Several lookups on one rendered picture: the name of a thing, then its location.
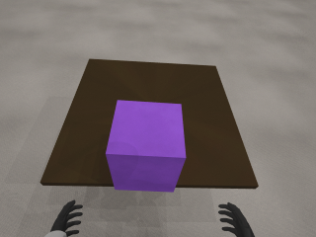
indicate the robot left hand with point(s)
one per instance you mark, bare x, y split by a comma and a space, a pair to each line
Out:
61, 224

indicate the robot right hand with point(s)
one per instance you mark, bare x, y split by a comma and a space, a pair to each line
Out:
242, 227

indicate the table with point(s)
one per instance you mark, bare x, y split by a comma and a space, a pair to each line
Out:
216, 157

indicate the carton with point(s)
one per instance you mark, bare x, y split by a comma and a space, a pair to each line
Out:
146, 150

